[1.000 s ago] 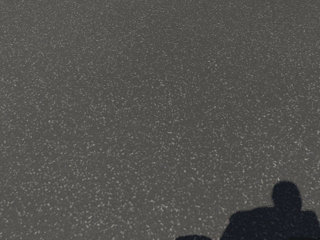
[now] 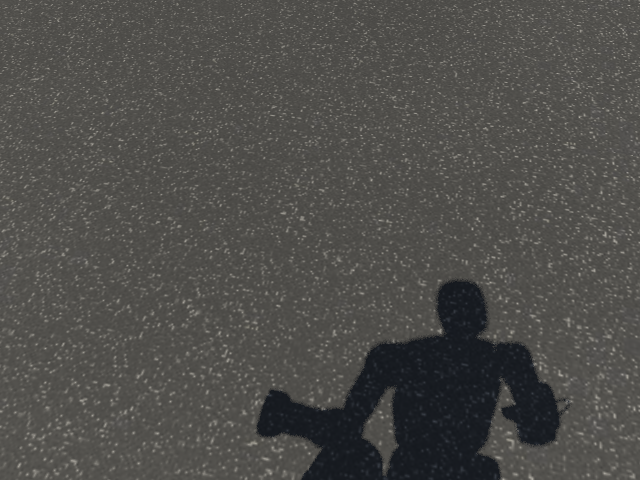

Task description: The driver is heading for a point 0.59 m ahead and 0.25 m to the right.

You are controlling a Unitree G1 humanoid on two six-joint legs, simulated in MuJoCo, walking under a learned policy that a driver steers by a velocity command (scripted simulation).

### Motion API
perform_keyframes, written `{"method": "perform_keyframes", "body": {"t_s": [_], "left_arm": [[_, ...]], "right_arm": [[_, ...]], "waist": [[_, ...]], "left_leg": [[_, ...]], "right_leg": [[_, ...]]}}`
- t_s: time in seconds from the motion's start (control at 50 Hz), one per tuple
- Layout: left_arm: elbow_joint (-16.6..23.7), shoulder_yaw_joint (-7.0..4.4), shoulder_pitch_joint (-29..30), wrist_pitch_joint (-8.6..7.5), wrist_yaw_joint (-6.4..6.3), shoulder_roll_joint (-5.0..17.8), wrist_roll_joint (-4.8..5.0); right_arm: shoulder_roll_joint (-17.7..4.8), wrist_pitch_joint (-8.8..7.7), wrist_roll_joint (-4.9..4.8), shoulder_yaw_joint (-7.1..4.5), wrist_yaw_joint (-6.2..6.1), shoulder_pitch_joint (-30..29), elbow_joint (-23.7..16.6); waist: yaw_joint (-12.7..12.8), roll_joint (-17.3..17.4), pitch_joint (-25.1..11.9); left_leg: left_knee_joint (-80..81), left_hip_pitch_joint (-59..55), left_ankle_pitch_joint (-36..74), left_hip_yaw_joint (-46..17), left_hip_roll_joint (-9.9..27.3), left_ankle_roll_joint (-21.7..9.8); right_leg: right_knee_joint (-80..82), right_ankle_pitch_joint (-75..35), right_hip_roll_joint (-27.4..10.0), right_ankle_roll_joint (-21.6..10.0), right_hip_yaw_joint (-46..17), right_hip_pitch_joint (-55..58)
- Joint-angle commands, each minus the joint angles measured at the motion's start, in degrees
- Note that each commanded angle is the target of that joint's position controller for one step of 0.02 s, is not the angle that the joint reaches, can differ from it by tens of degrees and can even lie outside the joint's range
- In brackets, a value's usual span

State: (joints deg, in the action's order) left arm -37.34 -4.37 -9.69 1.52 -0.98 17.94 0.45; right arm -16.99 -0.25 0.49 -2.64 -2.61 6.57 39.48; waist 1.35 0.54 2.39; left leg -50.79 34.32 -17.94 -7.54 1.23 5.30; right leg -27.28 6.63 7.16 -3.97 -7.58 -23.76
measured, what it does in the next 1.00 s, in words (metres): steps on the spot, turning right: left foot, then right foot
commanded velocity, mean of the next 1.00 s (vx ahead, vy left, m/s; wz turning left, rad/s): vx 0.11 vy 0.00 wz -0.58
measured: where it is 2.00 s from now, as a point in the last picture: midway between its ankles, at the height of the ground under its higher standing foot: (509, 475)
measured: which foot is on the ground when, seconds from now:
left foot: up 0.00-0.12, down 0.14-0.54, up 0.56-0.96, down 0.98-1.00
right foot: down 0.00-0.14, up 0.16-0.52, down 0.54-0.98, up 1.00-1.00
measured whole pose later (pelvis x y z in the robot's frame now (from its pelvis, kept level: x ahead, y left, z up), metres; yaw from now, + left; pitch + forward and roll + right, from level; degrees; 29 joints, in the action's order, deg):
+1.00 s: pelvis +0.09 +0.00 +0.00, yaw -35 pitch +2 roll +1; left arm -37.3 -4.0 -18.8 0.1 -0.7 17.3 1.0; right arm -16.8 -5.8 -0.5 -4.6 1.2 7.8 40.1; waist 1.7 -1.3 -1.9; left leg -27.8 17.6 -11.5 -1.7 -2.0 -0.6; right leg -33.1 21.8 4.7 -2.2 -12.6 -13.8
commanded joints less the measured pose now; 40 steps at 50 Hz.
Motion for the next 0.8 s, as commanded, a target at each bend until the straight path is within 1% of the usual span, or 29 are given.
{"method": "perform_keyframes", "body": {"t_s": [0.02,0.08,0.1,0.12,0.14,0.16,0.18,0.2,0.22,0.24,0.26,0.28,0.34,0.4,0.46,0.48,0.5,0.52,0.54,0.56,0.58,0.6,0.62,0.64,0.66,0.68,0.7,0.74,0.8], "left_arm": [[5.1,-2.44,1.9,0.26,-0.75,8.8,-0.03],[5.4,-2.39,1.3,0.65,-0.48,8.4,0.06],[5.7,-2.27,1.9,0.83,-0.48,8.1,0.37],[5.9,-2.03,2.0,1.02,-0.56,7.3,0.71],[6.1,-1.28,0.0,1.04,-0.51,4.8,0.43],[7.7,-1.01,-2.0,0.56,-0.18,3.3,0.57],[7.4,-2.45,-1.4,-0.31,0.09,8.6,-0.4],[6.0,-3.46,-1.9,-0.19,0.22,10.8,0.25],[4.6,-3.56,-2.9,0.56,-0.03,9.9,0.54],[4.1,-3.32,-3.2,1.28,-0.27,8.7,0.41],[4.2,-2.8,-3.1,1.76,-0.12,6.8,0.62],[4.8,-2.36,-2.1,1.93,0.0,5.6,0.86],[7.1,-1.54,2.3,1.76,0.36,3.7,1.07],[8.1,-1.07,3.1,1.64,1.2,3.1,0.75],[8.1,-1.68,1.9,1.98,1.83,4.4,0.83],[7.9,-1.86,1.0,2.08,2.04,4.4,0.87],[7.3,-2.06,-1.0,2.09,2.22,4.1,0.84],[6.2,-2.49,-3.4,2.06,2.08,4.4,0.7],[5.9,-3.36,-5.3,1.9,1.56,6.8,0.6],[7.3,-4.94,-6.6,1.53,0.51,14.5,0.11],[8.0,-4.39,-7.2,0.24,1.18,14.1,-2.05],[7.4,-3.78,-5.9,-0.81,1.4,12.3,-2.41],[6.9,-3.32,-3.0,-1.28,1.04,10.6,-1.38],[6.6,-2.76,-2.1,-1.14,0.55,8.6,0.19],[6.5,-2.35,-1.7,-0.97,0.23,7.9,0.94],[6.6,-2.01,-2.1,-0.95,-0.01,7.3,0.74],[6.6,-1.83,-2.5,-1.13,-0.19,7.1,0.33],[6.2,-1.94,-3.5,-1.67,-0.52,7.5,0.02],[5.3,-2.47,-4.9,-2.21,-0.74,9.1,0.4]], "right_arm": [[-4.6,-0.69,-0.27,-1.46,0.23,2.0,-3.0],[-5.2,-1.98,-0.6,-1.93,0.97,2.2,-3.2],[-5.2,-2.37,-0.69,-2.18,1.24,3.8,-2.8],[-5.9,-2.67,-0.62,-2.64,1.41,5.8,-2.2],[-9.6,-2.59,0.36,-3.61,1.17,6.9,-2.4],[-14.5,-1.61,2.04,-4.73,0.92,4.9,-2.4],[-11.4,-1.63,2.67,-4.32,0.97,4.9,-3.4],[-8.5,-1.6,2.16,-3.49,0.66,3.1,-4.3],[-6.8,-1.38,1.21,-3.08,0.5,1.0,-4.6],[-5.9,-1.21,0.35,-2.79,0.3,0.2,-4.9],[-5.8,-0.92,0.12,-2.56,0.06,0.2,-4.9],[-6.0,-0.57,0.33,-2.63,-0.11,0.8,-4.7],[-7.4,0.38,0.68,-3.33,-0.55,3.5,-4.0],[-9.6,0.73,0.21,-4.27,-0.17,2.9,-3.8],[-10.4,0.58,-0.71,-4.7,0.56,2.5,-3.4],[-10.6,0.5,-1.16,-4.78,0.71,2.1,-3.2],[-10.5,0.48,-1.76,-4.8,0.77,1.2,-3.0],[-9.4,0.38,-2.15,-4.58,0.82,1.9,-2.4],[-7.1,0.21,-1.49,-4.09,1.07,4.9,-1.2],[-2.6,0.07,2.01,-2.38,1.52,4.4,-4.0],[-5.3,-0.32,1.2,-3.06,0.96,-1.9,-5.9],[-7.3,-0.19,-0.18,-3.71,0.58,-3.6,-5.8],[-7.6,0.02,-0.43,-4.01,0.24,-3.1,-5.1],[-7.5,0.09,0.04,-4.22,0.04,-1.4,-3.9],[-7.7,-0.02,0.23,-4.38,0.27,-0.3,-3.8],[-7.2,-0.38,-0.03,-4.31,0.81,-0.4,-3.8],[-6.7,-0.83,-0.43,-4.19,1.29,-0.7,-3.9],[-6.0,-1.97,-0.8,-3.9,1.89,-2.7,-4.1],[-4.8,-3.64,-0.8,-3.36,2.78,-4.5,-4.1]], "waist": [[-0.7,-9.0,-10.1],[-0.4,-10.7,-10.0],[-1.6,-10.8,-10.0],[-2.8,-10.2,-9.7],[-1.8,-3.6,-10.9],[1.8,15.0,-7.8],[-0.4,15.0,-8.5],[-0.2,9.6,-8.1],[0.5,6.7,-6.8],[0.2,6.2,-6.1],[-0.1,6.5,-5.4],[-0.6,7.1,-4.8],[-3.4,10.1,-6.0],[-3.9,11.5,-7.6],[-3.7,12.1,-7.7],[-3.0,11.9,-7.5],[-1.6,11.2,-7.5],[-0.6,9.7,-7.8],[-0.6,3.0,-8.2],[-2.3,-17.9,-8.8],[2.4,-16.2,-11.2],[2.3,-10.8,-9.3],[0.5,-8.7,-7.2],[-0.4,-6.9,-7.8],[-0.9,-8.1,-7.4],[-0.8,-9.0,-7.0],[-0.7,-9.7,-6.3],[0.1,-9.9,-4.7],[1.0,-9.9,-4.1]], "left_leg": [[5.3,-6.9,2.0,1.6,-1.9,-0.2],[14.0,-10.2,0.6,1.7,-3.0,-1.6],[20.1,-13.5,3.3,2.3,-3.1,-2.5],[27.4,-18.6,8.5,2.2,-1.7,-3.6],[30.3,-25.2,11.2,-5.3,8.2,-7.2],[32.4,-27.5,23.9,-18.8,19.4,-16.1],[32.8,-25.7,27.6,-23.9,24.1,-21.5],[31.5,-24.8,27.3,-17.9,21.1,-20.1],[30.3,-24.3,26.0,-11.7,16.9,-17.2],[29.9,-24.8,25.6,-8.0,14.8,-15.7],[30.1,-24.6,26.7,-5.1,13.6,-15.5],[30.7,-24.5,26.4,-2.2,12.2,-15.4],[30.7,-29.4,26.5,0.2,13.2,-16.8],[30.4,-28.3,26.9,2.5,15.0,-17.2],[29.3,-27.7,25.8,3.4,16.5,-16.8],[28.1,-27.4,25.2,3.8,16.7,-16.1],[26.0,-26.3,24.1,5.1,16.3,-14.7],[22.6,-23.9,21.1,7.2,15.0,-12.3],[14.7,-16.8,13.1,11.5,12.1,-7.8],[-4.7,1.3,-16.8,16.4,4.3,-1.4],[-15.0,6.3,-22.4,7.1,-0.2,-0.5],[-18.9,6.6,-18.5,4.5,0.8,-1.1],[-18.2,6.8,-13.3,3.7,1.4,-1.6],[-15.8,6.9,-9.0,3.6,2.2,-1.7],[-14.2,5.7,-5.0,3.9,2.0,-1.7],[-13.0,5.0,-1.8,4.4,1.4,-1.8],[-10.4,5.1,0.2,4.6,1.0,-2.0],[-2.1,4.2,1.9,4.5,0.1,-2.2],[8.6,-0.4,2.7,4.2,-1.3,-2.4]], "right_leg": [[7.4,3.8,-12.8,-7.9,-15.5,5.3],[4.4,-0.2,-13.3,-7.3,-19.5,8.5],[2.6,-1.9,-12.6,-6.3,-20.0,8.5],[0.3,-1.0,-10.8,-4.6,-19.5,6.9],[-7.3,10.2,-7.2,-1.5,-15.3,1.7],[-18.3,26.8,2.6,2.2,-2.4,-10.5],[-32.9,30.0,-0.7,4.9,-0.8,-13.3],[-38.9,26.1,-2.4,5.8,-1.2,-13.0],[-41.5,22.9,-3.1,7.0,-0.1,-12.9],[-44.1,20.0,-3.6,8.0,0.6,-14.0],[-44.7,18.3,-4.0,8.7,1.7,-14.1],[-42.7,16.7,-4.4,9.1,3.6,-13.8],[-33.3,15.9,-6.4,9.9,5.9,-13.2],[-23.7,17.0,-8.0,9.0,8.3,-5.8],[-15.7,15.7,-7.5,7.2,10.5,-0.6],[-11.7,13.8,-7.3,6.1,11.1,1.3],[-5.4,9.5,-6.6,4.7,12.2,4.8],[0.7,4.8,-5.2,2.9,12.5,10.2],[4.9,-4.8,-7.9,0.5,6.4,18.4],[4.3,-29.2,-24.8,-7.0,-16.3,28.3],[5.9,-30.4,-30.2,-17.1,-22.9,23.3],[7.0,-24.2,-27.0,-15.8,-18.6,21.0],[6.8,-19.6,-23.4,-12.3,-14.5,19.5],[7.7,-8.5,-20.6,-9.7,-12.7,19.5],[9.5,2.1,-19.0,-9.0,-12.5,17.8],[11.6,12.2,-17.8,-9.0,-13.4,16.6],[13.3,18.4,-17.5,-9.2,-14.6,16.3],[14.8,20.4,-17.3,-9.2,-15.6,16.3],[13.9,18.6,-16.7,-9.1,-15.8,15.5]]}}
